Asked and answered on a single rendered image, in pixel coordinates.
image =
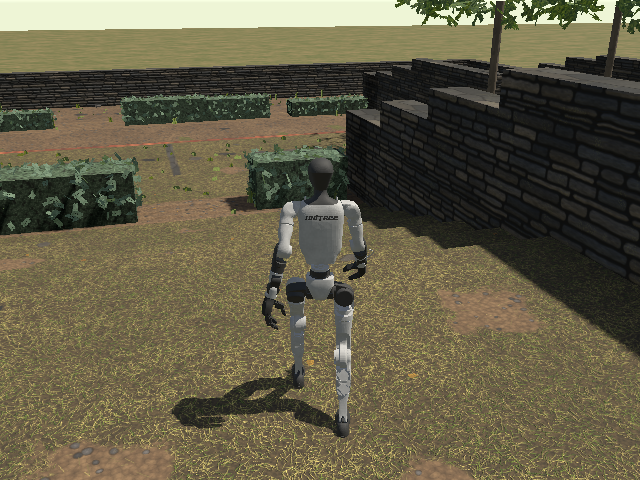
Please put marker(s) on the robot right upper arm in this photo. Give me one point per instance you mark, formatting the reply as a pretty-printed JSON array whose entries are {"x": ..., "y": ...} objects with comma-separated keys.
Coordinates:
[{"x": 352, "y": 212}]

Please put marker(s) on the robot left foot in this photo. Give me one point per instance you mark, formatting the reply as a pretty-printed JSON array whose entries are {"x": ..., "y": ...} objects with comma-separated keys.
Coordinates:
[{"x": 298, "y": 379}]

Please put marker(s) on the left robot forearm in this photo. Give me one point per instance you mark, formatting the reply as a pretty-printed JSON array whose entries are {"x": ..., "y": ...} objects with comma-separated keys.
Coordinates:
[{"x": 276, "y": 275}]

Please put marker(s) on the left robot shin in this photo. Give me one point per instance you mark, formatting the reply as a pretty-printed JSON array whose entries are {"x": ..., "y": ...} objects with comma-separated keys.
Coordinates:
[{"x": 297, "y": 346}]

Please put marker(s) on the robot left upper arm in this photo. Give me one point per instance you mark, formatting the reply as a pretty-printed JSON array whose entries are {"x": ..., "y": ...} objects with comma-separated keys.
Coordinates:
[{"x": 289, "y": 211}]

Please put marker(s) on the robot right hand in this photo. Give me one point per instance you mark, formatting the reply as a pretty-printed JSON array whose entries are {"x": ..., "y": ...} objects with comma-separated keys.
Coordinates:
[{"x": 360, "y": 273}]

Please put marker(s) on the robot left hand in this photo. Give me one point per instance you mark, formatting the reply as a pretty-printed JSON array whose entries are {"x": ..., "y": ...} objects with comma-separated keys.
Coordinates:
[{"x": 267, "y": 309}]

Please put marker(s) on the right robot forearm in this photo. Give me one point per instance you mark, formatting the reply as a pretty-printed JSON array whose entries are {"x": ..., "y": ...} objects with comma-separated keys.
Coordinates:
[{"x": 361, "y": 257}]

